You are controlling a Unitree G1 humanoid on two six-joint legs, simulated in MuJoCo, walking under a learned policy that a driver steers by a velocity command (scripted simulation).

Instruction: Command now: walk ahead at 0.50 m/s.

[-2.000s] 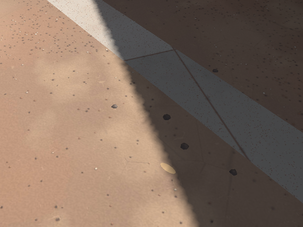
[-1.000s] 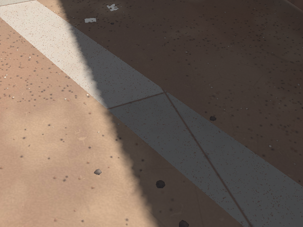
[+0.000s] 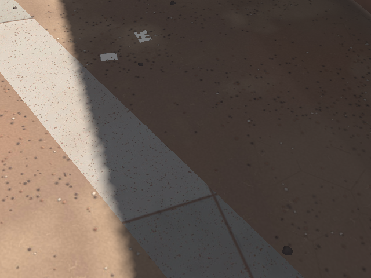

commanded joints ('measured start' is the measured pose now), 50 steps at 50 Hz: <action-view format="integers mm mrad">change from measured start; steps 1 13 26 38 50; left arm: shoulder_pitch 37 -328 -27 -63 -49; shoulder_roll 60 31 110 118 202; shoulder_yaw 26 16 41 49 71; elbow -54 -169 -112 -58 -68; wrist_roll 4 9 24 41 4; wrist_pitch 6 8 -17 -20 40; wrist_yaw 9 -12 -17 17 31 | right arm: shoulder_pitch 25 230 144 -17 221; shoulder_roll -76 -144 -137 -44 -219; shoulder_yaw -12 -22 -21 -39 -119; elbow -25 67 28 -46 -81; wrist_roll -11 10 52 19 29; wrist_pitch -14 4 -8 59 69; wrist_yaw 4 -40 -43 -25 2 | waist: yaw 15 -74 77 9 -190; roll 109 78 -66 -25 -2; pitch -66 48 -172 34 -177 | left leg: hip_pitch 169 297 -375 -357 342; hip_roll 253 230 112 162 -1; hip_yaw -296 -132 -174 -139 -20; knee -303 -349 837 390 80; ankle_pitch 74 172 -253 193 8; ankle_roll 161 132 -6 -32 148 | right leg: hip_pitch -169 -288 529 300 268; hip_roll -104 -58 -309 -205 -187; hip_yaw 43 -22 360 -141 -300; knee -11 -564 -900 -1073 -273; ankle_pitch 109 481 176 404 874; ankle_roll -5 38 -167 -109 20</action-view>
